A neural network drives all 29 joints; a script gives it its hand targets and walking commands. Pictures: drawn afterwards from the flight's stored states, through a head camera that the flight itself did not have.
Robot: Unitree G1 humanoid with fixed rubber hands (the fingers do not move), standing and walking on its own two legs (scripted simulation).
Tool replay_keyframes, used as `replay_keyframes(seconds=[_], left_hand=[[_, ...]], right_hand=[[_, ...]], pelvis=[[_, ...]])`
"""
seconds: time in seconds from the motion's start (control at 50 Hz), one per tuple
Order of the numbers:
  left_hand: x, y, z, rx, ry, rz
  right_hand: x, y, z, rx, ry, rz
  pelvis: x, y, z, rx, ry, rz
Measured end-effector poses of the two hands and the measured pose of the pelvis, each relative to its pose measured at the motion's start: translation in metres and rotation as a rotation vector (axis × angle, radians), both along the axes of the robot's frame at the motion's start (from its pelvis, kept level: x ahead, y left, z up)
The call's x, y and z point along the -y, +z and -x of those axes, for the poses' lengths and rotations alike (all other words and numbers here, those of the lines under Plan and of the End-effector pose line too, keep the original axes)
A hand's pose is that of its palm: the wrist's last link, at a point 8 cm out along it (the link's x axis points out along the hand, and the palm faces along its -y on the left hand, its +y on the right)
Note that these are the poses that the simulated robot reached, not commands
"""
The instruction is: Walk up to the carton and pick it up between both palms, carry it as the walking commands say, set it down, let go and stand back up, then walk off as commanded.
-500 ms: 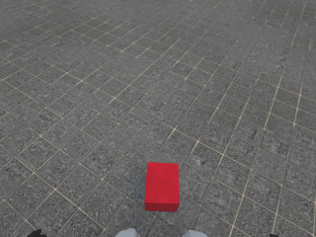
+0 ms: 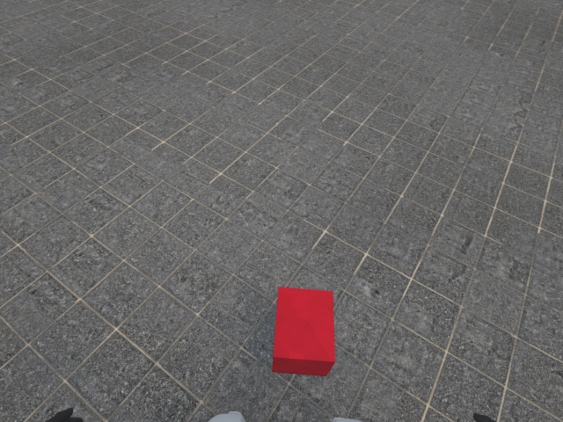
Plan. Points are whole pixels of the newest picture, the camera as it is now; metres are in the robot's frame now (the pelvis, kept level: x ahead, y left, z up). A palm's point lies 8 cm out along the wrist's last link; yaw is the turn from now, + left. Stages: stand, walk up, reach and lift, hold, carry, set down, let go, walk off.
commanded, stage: walk up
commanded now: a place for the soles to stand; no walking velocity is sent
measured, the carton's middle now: (302, 331) +0.47 -0.10 -0.66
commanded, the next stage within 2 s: reach and lift in 0.32 s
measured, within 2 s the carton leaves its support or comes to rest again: neither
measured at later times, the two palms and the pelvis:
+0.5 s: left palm out of the picture +0.13 +0.30 -0.08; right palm out of the picture +0.13 -0.31 -0.09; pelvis +0.01 -0.02 +0.00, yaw -1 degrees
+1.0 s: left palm (110, 376) +0.22 +0.27 -0.12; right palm (454, 381) +0.21 -0.29 -0.13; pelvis +0.01 -0.02 -0.02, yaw -2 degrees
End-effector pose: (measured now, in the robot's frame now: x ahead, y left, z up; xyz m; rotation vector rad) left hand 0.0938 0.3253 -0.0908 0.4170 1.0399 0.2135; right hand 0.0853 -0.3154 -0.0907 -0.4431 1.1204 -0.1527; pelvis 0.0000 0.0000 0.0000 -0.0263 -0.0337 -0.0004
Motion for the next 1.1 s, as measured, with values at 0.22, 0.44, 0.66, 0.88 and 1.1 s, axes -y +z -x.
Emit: replay_keyframes(seconds=[0.22, 0.44, 0.66, 0.88, 1.1], left_hand=[[0.001, 0.000, -0.002, -0.009, -0.002, 0.007], [0.014, 0.005, -0.025, -0.022, -0.013, 0.026], [0.042, 0.004, -0.063, -0.030, -0.042, 0.064], [0.051, -0.018, -0.108, 0.005, -0.099, 0.075], [0.069, -0.042, -0.143, 0.105, -0.105, 0.107]], right_hand=[[0.001, 0.003, -0.003, 0.001, -0.002, 0.001], [-0.004, 0.005, -0.033, 0.027, 0.007, -0.045], [-0.011, -0.009, -0.063, 0.032, -0.004, -0.108], [-0.022, -0.032, -0.104, 0.082, 0.004, -0.109], [-0.035, -0.044, -0.140, 0.186, 0.011, -0.133]], pelvis=[[0.001, 0.002, -0.003, -0.006, -0.002, 0.002], [0.010, 0.003, -0.003, -0.013, -0.009, -0.002], [0.029, 0.002, -0.023, -0.065, -0.021, -0.013], [0.029, -0.010, -0.022, -0.234, -0.028, -0.012], [0.023, -0.030, 0.004, -0.309, -0.036, -0.004]])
